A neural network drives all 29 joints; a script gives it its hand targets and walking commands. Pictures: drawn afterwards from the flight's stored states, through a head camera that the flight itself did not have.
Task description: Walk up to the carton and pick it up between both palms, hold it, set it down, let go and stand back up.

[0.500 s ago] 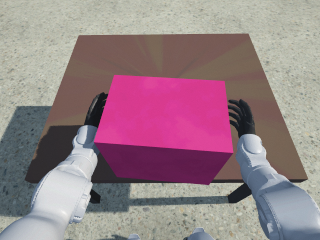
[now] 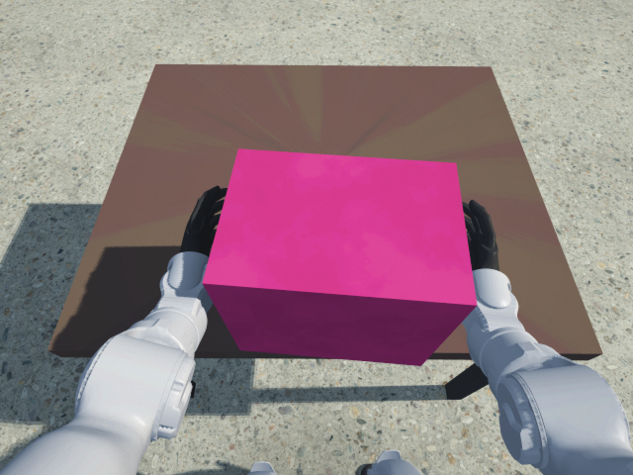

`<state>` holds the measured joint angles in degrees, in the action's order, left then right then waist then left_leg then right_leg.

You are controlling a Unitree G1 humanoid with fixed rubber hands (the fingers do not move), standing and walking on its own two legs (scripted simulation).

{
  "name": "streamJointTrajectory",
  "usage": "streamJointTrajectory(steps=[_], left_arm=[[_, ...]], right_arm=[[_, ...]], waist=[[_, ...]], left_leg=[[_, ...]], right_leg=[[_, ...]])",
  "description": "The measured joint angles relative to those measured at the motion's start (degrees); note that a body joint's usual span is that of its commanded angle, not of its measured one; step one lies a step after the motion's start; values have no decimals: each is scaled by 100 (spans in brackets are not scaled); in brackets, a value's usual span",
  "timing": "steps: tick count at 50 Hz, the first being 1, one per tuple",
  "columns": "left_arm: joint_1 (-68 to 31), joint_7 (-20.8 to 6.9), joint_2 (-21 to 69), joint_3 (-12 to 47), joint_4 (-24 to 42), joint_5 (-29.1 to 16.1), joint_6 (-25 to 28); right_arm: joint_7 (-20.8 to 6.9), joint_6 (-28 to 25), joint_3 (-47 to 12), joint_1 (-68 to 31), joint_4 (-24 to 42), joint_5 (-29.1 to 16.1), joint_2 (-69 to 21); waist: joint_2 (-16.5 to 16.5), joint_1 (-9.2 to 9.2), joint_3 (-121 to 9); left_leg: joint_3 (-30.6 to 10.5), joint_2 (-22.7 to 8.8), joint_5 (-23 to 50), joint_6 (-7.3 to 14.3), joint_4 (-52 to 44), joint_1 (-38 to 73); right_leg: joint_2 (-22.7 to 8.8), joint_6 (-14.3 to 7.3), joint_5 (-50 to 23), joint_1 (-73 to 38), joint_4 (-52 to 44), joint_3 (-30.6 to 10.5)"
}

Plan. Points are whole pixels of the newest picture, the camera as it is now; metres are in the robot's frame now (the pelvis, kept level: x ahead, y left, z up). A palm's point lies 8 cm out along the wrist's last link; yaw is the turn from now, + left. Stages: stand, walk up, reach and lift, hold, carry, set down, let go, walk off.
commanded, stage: reach and lift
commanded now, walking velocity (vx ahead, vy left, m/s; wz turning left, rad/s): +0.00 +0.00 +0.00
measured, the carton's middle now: (337, 266) +0.41 -0.03 -0.02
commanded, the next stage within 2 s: none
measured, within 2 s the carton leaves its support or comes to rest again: leaves its support in 1.52 s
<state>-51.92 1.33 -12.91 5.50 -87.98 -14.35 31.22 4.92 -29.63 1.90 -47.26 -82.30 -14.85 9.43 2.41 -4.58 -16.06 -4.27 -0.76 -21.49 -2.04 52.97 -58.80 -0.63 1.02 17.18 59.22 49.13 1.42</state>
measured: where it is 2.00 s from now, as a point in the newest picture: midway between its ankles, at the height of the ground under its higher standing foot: outside the picture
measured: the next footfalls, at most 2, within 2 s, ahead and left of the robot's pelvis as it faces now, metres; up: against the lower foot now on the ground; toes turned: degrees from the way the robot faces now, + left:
none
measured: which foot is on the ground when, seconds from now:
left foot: down 0.00-1.00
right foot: down 0.00-1.00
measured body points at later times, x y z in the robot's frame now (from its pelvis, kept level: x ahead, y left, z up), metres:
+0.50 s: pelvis +0.00 +0.00 +0.00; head +0.11 +0.01 +0.44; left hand +0.45 +0.16 +0.01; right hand +0.41 -0.22 +0.00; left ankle +0.02 +0.13 -0.68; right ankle +0.04 -0.13 -0.68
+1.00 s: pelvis +0.02 +0.01 +0.03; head +0.14 +0.01 +0.46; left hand +0.45 +0.16 +0.01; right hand +0.40 -0.21 +0.01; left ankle +0.02 +0.13 -0.68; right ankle +0.04 -0.13 -0.68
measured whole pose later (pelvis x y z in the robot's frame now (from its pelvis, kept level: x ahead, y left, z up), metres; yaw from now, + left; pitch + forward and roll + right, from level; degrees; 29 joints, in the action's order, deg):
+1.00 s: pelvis +0.02 +0.01 +0.03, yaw +1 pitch +26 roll -3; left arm -49.0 0.7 -10.7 -9.2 -93.7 -0.9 43.0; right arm 3.8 -35.1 23.1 -40.3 -77.4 9.2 6.2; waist 4.3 -5.8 -12.0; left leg -5.3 -1.0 -18.9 -1.4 43.6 -50.3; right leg -0.6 1.5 13.6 48.9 36.9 2.9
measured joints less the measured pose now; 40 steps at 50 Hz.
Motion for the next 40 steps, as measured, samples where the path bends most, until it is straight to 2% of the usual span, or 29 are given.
streamJointTrajectory(steps=[10, 28, 32, 36, 40], left_arm=[[-35, -73, -17, -116, -66, 18, 55], [2, -47, 27, -348, -15, 324, 153], [16, -52, 31, -562, -64, 539, 280], [-2, -107, 45, -1027, -338, 961, 592], [93, -105, 88, -1273, -490, 1161, 914]], right_arm=[[149, 15, 43, 4, 84, 141, -66], [81, -92, 409, 32, 17, 518, -72], [94, -170, 711, 75, 55, 860, -116], [67, -254, 1345, 196, 188, 1566, -213], [-18, -371, 1763, 399, 382, 1985, -297]], waist=[[3, 7, -28], [27, -23, 7], [51, -37, 85], [100, -79, 243], [170, -125, 346]], left_leg=[[15, -1, -2, -10, 2, -46], [-30, -10, 10, 4, -55, -2], [-48, -24, 56, 10, -166, 91], [-94, -28, 165, 23, -414, 297], [-130, -14, 242, 32, -635, 506]], right_leg=[[4, -10, 12, 72, 39, -20], [13, 0, -37, -27, -110, 30], [24, 3, -100, -144, -262, 53], [25, 2, -228, -404, -579, 107], [8, 14, -313, -661, -858, 150]])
